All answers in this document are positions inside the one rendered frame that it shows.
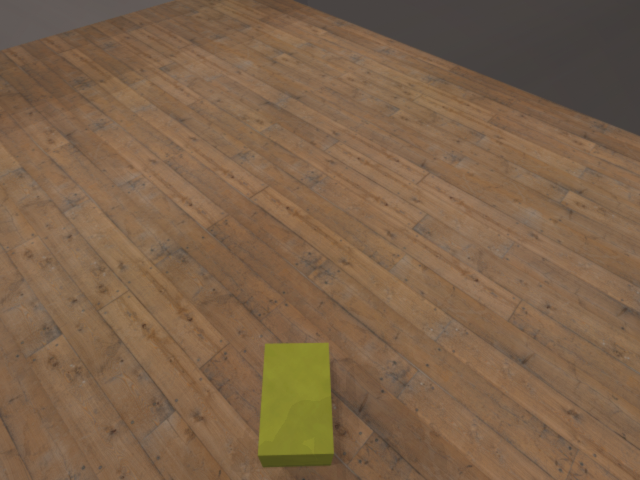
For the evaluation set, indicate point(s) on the carton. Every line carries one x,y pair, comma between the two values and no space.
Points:
296,426

